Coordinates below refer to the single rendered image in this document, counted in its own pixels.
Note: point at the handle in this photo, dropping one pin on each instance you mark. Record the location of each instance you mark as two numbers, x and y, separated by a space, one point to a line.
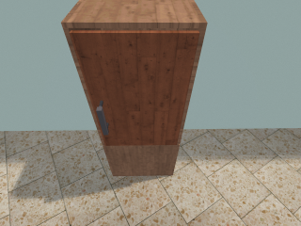
102 120

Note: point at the cupboard door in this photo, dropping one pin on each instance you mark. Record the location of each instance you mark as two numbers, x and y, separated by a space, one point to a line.
142 77

